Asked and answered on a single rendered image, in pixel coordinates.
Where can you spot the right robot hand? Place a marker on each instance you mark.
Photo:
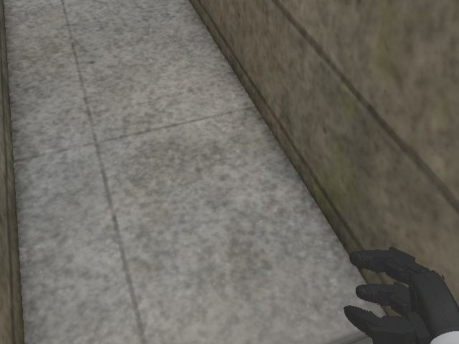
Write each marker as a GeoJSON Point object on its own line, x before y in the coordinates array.
{"type": "Point", "coordinates": [428, 305]}

